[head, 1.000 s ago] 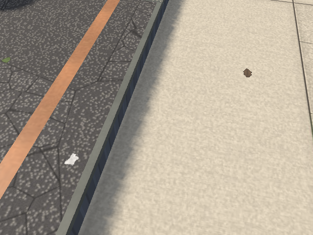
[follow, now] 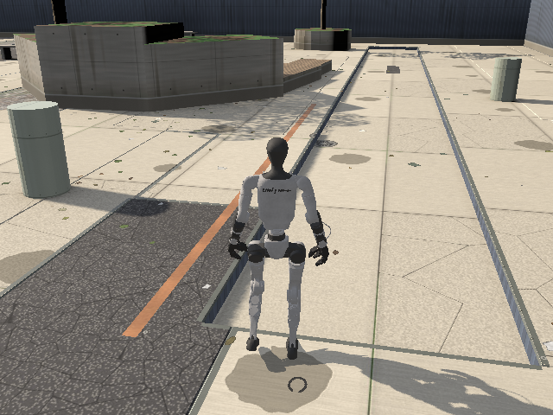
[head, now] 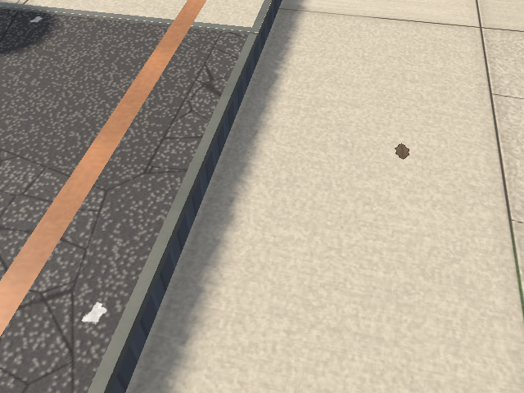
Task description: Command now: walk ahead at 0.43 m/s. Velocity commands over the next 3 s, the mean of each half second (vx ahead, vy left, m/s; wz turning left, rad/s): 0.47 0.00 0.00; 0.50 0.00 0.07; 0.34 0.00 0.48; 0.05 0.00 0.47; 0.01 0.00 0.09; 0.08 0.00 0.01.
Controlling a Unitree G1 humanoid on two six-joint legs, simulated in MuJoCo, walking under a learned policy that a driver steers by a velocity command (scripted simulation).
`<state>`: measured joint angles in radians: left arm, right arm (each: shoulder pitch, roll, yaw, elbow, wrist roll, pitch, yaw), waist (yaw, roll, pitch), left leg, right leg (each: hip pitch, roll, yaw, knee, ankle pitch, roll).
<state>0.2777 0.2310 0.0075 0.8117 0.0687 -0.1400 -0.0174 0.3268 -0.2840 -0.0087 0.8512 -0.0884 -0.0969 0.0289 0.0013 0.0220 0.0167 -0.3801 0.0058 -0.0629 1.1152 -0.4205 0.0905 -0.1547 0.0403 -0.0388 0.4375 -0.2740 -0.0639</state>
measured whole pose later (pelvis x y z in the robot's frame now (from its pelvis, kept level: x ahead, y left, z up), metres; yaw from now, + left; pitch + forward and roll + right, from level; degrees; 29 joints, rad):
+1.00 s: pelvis +0.59 +0.00 -0.13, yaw +3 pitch +2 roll +1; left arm 0.09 0.22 0.05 0.76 0.00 -0.10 -0.01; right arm 0.35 -0.27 -0.05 1.01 0.03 -0.07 -0.01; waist -0.03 0.02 0.00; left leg -0.30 -0.01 -0.06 1.08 -0.46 0.04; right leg -0.46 -0.01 -0.04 0.58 -0.17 -0.04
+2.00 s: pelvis +0.86 +0.02 -0.12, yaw +33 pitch +0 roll +0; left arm 0.16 0.26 0.07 0.86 0.02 -0.02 0.03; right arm 0.13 -0.28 -0.08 0.83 0.01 0.03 -0.05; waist 0.00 0.04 0.03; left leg -0.41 -0.14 -0.17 0.63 -0.35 0.02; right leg -0.26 0.01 0.04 0.50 -0.25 -0.01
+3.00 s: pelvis +0.89 +0.02 -0.12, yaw +34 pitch -2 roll +0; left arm 0.22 0.21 0.02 1.07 -0.01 -0.01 0.03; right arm 0.22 -0.22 -0.01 1.13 0.00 0.00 -0.05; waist 0.00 0.01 0.05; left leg -0.07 0.01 -0.07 0.39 -0.28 -0.03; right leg -0.14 0.03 0.03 0.43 -0.25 -0.02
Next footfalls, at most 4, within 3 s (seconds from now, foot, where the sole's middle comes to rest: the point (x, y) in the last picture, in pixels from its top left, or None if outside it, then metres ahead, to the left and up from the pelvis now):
0.46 left None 0.44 0.16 -0.90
0.90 right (308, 340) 0.72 -0.09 -0.90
1.42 left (225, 283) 0.92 0.16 -0.90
1.94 right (291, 270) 0.97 -0.05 -0.90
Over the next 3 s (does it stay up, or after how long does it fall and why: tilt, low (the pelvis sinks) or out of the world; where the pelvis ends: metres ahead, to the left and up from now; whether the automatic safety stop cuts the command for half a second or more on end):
stays up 0.89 0.02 -0.12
